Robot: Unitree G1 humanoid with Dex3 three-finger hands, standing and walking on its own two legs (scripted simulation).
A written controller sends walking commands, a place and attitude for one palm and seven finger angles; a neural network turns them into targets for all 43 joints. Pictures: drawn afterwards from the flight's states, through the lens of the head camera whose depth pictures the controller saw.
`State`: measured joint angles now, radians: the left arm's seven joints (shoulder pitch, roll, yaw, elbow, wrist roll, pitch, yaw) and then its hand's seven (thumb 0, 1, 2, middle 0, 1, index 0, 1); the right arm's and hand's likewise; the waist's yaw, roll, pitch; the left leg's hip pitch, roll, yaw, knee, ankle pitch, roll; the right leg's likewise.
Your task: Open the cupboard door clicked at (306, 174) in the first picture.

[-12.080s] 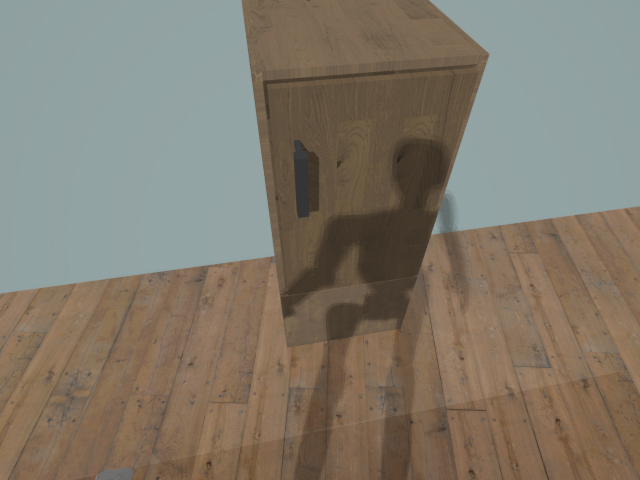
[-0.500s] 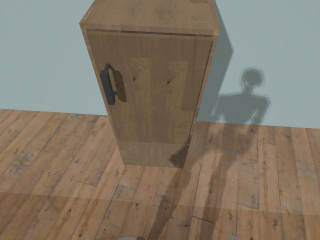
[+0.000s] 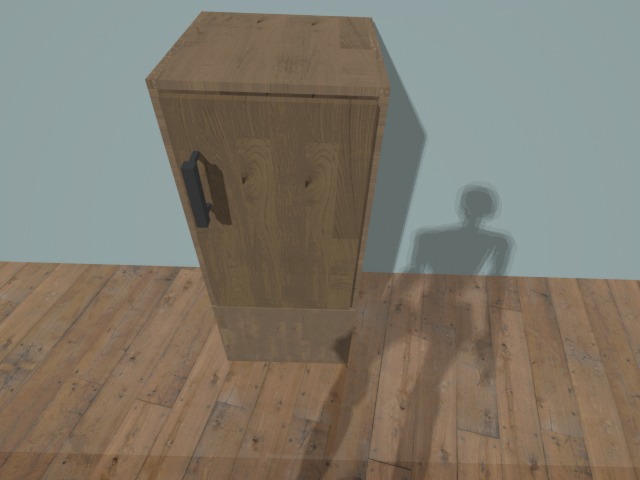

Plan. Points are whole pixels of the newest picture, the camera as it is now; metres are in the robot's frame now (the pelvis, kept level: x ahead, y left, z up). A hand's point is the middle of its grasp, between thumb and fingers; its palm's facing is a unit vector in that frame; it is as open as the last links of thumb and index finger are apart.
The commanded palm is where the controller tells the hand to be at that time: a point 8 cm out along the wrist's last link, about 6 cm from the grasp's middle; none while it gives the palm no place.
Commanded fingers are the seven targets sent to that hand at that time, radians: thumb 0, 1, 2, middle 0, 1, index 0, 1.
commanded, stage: come to a stop and stand still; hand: left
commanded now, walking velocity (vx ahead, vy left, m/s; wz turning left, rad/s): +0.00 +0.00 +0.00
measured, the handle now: (199, 189) +0.62 +0.25 +0.02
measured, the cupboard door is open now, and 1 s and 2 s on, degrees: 0 0 0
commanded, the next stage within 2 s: look again from close up in 0.04 s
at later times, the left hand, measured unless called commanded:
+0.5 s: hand out of the picture -0.01 +0.16 -0.17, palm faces +0.05 -0.99 -0.14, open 7.4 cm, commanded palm none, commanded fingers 0.00 0.90 0.90 -0.20 -0.30 -0.20 -0.30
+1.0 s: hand (184, 381) +0.24 +0.18 +0.00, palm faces +0.15 -0.99 -0.07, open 7.6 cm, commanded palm +0.16 +0.23 -0.04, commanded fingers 0.00 0.60 0.77 -0.22 -0.50 -0.22 -0.50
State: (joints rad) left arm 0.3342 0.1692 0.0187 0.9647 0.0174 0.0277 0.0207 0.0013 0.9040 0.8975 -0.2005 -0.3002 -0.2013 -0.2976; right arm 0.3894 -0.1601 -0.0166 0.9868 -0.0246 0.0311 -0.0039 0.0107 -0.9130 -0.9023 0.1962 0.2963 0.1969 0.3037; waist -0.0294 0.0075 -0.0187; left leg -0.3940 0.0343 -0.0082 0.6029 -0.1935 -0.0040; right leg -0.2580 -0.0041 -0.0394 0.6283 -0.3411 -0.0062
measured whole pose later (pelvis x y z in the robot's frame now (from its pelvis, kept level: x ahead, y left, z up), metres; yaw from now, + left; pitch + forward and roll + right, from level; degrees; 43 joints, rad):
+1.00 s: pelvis +0.04 +0.01 -0.02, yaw +0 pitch +7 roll +0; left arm 0.42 0.17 0.08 0.12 -0.18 -0.33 -0.02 0.03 0.85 0.85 -0.20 -0.37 -0.20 -0.36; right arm 0.24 -0.22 -0.04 0.72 0.01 -0.28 -0.05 0.02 -0.92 -0.90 0.20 0.30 0.20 0.30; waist -0.02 0.03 -0.13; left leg -0.62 0.01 0.00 0.80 -0.31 -0.01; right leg -0.47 -0.03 -0.03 0.83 -0.47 0.01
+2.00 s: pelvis +0.01 +0.02 -0.06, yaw -1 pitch +11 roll -4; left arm 0.21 0.33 0.31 0.13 -0.33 -0.32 -0.35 -0.01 -0.35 0.36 -0.29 -1.10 -0.29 -1.10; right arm 0.26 -0.25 0.02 0.54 0.04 -0.19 -0.07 0.02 -0.91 -0.90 0.20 0.30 0.20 0.30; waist -0.01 0.03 -0.12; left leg -0.86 0.04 -0.03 1.05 -0.39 0.01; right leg -0.68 0.01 -0.04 1.01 -0.52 0.03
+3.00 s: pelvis +0.02 +0.01 -0.04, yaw -1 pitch +10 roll -3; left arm -0.03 0.40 0.42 0.42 -0.36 -0.28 -0.49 -0.02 -0.50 0.30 -0.30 -1.20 -0.30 -1.20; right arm 0.28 -0.27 0.04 0.54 0.05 -0.13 -0.08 0.02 -0.91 -0.90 0.20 0.30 0.20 0.30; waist 0.00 0.04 -0.11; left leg -0.79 0.06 -0.03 0.97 -0.37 -0.01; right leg -0.62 0.02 -0.04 0.95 -0.51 0.00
